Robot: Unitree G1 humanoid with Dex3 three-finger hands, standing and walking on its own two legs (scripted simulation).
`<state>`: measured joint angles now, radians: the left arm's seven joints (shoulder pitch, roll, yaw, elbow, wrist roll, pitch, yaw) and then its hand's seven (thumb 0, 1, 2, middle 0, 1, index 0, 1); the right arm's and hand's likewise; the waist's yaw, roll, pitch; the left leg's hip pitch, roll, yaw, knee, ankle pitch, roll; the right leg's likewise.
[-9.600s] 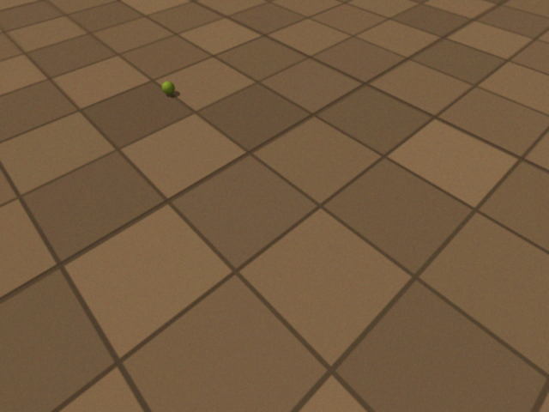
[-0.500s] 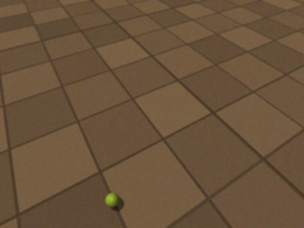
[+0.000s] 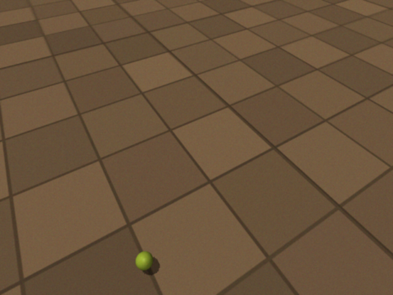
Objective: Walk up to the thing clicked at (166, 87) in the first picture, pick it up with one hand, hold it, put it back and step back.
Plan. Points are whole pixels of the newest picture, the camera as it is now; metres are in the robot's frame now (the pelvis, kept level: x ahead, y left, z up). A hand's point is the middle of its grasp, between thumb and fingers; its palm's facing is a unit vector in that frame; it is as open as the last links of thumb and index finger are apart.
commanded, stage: stand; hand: left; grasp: from above
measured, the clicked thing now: (144, 260) +0.41 +0.25 -0.74
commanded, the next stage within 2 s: rise first in 0.16 s
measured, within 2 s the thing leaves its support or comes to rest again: neither
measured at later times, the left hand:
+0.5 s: hand out of the picture +0.15 +0.25 -0.17, palm faces -0.01 -0.94 -0.34, open 9.1 cm
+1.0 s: hand out of the picture +0.12 +0.27 -0.23, palm faces -0.15 -0.88 -0.46, open 14.0 cm
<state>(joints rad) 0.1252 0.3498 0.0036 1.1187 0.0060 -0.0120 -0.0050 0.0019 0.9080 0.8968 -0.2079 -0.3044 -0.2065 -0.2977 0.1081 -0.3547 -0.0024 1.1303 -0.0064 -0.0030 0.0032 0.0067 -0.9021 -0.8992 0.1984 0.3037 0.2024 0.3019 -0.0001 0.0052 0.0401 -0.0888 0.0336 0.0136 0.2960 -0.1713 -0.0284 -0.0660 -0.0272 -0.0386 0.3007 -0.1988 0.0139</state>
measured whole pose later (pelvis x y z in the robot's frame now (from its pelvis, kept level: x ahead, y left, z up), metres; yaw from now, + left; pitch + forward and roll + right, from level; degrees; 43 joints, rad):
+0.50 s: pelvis -0.02 +0.00 -0.02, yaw +0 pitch +6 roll +0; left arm -0.07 0.34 0.14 1.07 0.10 -0.01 -0.03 0.00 0.49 0.95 -0.13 -0.71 -0.14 -0.70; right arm 0.22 -0.26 -0.03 0.81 0.03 -0.04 -0.03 0.01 -0.91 -0.90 0.20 0.30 0.20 0.30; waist -0.02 -0.01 0.01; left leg -0.43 0.03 0.01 0.59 -0.27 -0.02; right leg -0.40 -0.03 -0.03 0.59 -0.30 0.01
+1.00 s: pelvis -0.01 +0.02 -0.09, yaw +0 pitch +17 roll -2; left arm 0.22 0.30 0.13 0.52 0.24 0.19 0.01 -0.01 -0.52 1.00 -0.08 -1.07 -0.08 -1.07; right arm 0.21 -0.24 -0.05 0.59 0.01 -0.11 -0.02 0.01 -0.88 -0.90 0.20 0.30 0.20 0.30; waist -0.02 0.01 -0.11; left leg -0.88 0.04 -0.01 1.10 -0.51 -0.01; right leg -0.83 -0.03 -0.03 1.06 -0.52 0.03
